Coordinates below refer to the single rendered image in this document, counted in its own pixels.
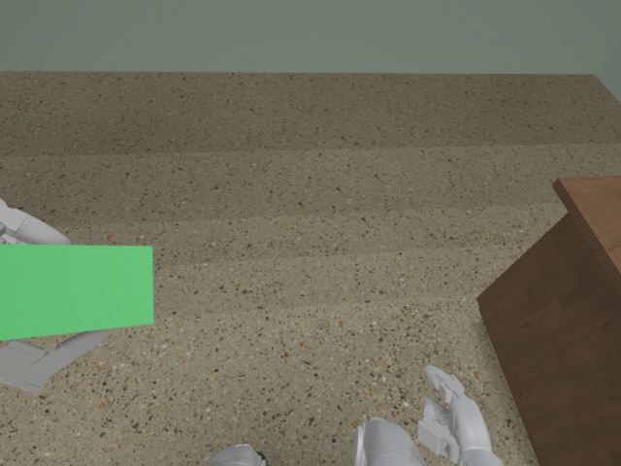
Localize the robot left hand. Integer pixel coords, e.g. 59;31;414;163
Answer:
0;198;110;393

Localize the left robot thigh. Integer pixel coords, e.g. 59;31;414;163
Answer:
207;447;266;466

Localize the sponge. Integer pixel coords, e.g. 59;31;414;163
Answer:
0;244;153;341

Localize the right robot thigh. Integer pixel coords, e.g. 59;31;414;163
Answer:
353;419;427;466

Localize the robot thigh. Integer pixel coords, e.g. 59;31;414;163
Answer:
353;419;427;466
207;447;266;466

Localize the robot right hand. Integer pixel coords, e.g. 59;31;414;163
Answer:
417;365;493;466

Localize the table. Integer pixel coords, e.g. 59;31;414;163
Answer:
476;176;621;466

